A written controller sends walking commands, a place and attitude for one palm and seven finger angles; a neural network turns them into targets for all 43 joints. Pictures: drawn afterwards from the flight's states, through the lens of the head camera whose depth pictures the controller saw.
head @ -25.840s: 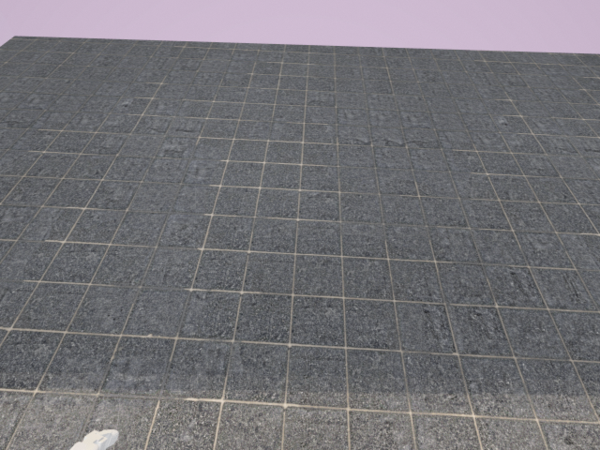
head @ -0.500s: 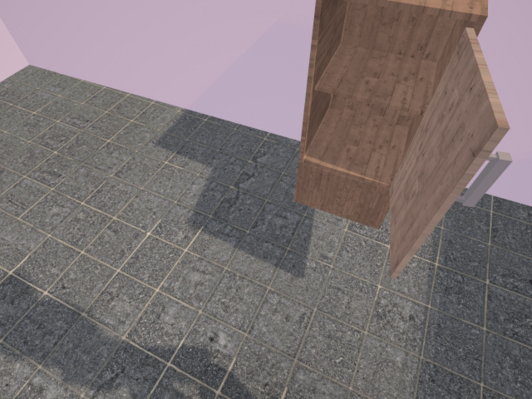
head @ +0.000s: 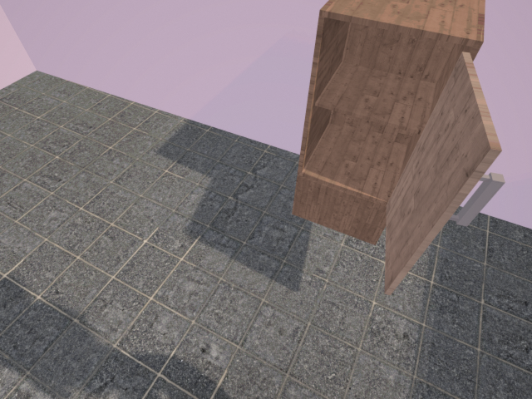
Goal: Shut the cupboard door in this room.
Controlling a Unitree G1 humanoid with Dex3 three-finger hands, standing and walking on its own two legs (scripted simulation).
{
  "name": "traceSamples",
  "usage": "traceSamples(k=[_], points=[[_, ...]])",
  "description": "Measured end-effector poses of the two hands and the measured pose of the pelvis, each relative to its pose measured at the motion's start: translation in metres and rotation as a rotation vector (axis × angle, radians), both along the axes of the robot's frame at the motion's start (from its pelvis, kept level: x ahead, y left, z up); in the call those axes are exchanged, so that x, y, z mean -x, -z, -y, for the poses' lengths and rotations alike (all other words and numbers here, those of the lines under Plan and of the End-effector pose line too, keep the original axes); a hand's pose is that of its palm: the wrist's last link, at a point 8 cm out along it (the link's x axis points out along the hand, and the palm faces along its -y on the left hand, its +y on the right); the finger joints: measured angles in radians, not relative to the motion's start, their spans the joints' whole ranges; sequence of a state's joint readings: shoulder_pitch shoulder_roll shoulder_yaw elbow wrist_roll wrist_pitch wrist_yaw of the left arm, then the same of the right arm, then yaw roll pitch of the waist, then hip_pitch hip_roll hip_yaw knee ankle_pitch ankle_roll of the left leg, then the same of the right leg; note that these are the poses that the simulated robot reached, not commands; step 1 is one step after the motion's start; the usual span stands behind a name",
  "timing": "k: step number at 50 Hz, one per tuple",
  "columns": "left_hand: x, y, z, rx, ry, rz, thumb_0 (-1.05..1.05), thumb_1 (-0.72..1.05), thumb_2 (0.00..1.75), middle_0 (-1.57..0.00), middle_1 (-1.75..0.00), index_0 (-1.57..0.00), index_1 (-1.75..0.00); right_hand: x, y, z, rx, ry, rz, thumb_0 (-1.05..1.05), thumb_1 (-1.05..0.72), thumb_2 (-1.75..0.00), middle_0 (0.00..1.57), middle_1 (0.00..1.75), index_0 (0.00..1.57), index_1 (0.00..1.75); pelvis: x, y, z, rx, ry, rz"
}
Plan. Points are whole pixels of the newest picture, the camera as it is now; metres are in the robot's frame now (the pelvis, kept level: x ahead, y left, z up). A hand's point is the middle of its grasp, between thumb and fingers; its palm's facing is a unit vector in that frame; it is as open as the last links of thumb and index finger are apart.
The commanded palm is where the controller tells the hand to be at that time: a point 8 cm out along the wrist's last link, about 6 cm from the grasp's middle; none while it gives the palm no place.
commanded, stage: turn or walk to find it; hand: left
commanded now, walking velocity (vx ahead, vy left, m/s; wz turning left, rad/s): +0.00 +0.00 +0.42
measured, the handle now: (467, 199) +0.53 -0.40 -0.05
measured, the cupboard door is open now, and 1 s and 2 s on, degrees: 100 100 100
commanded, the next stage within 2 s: stand and wait in 0.18 s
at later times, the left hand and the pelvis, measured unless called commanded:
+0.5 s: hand out of the picture +0.01 +0.20 -0.17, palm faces +0.13 -0.95 -0.27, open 7.4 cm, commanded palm none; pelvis -0.01 -0.01 +0.00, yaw +6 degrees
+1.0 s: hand out of the picture -0.03 +0.19 -0.18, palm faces +0.19 -0.96 -0.20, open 7.4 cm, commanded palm none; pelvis -0.02 +0.00 +0.00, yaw +8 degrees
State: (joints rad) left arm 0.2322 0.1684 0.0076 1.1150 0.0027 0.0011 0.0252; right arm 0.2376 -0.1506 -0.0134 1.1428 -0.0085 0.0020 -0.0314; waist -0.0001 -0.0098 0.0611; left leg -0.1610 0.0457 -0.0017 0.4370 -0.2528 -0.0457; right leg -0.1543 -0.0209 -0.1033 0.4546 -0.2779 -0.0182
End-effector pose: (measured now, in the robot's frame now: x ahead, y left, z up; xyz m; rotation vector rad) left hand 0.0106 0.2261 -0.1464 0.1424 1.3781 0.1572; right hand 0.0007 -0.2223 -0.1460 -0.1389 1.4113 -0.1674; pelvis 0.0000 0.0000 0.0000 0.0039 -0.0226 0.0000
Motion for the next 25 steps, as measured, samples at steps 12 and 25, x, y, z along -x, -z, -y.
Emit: traceSamples(k=[12, 25], points=[[-0.002, 0.005, -0.037, -0.042, -0.062, 0.067, 0.01, 0.91, 0.9, -0.2, -0.3, -0.2, -0.29, -0.023, 0.005, -0.01, 0.014, -0.071, 0.052, 0.01, -0.91, -0.9, 0.2, 0.3, 0.2, 0.3, 0.013, 0.011, -0.017, 0.001, -0.062, -0.014], [0.015, -0.014, -0.019, -0.089, -0.087, 0.093, 0.01, 0.91, 0.9, -0.2, -0.3, -0.2, -0.29, -0.052, 0.008, 0.006, -0.023, -0.134, 0.112, 0.01, -0.91, -0.9, 0.2, 0.3, 0.2, 0.3, 0.015, 0.005, 0.005, -0.017, -0.112, -0.013]])
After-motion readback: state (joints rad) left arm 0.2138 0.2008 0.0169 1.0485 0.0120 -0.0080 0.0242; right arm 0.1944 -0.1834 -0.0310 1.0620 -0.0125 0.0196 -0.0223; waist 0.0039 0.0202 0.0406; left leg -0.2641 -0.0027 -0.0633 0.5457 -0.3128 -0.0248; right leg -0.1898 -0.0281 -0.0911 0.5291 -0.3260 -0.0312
